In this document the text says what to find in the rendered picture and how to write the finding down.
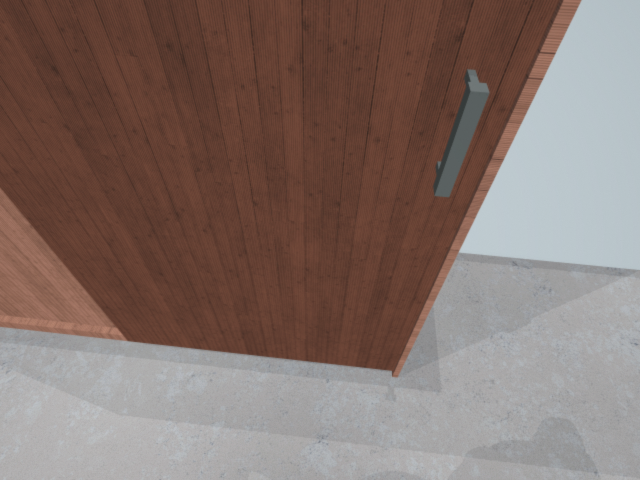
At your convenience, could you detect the handle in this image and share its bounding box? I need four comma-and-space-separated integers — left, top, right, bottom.
433, 69, 490, 197

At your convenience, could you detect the wardrobe door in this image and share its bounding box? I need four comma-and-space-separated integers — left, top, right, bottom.
0, 188, 117, 328
0, 0, 560, 371

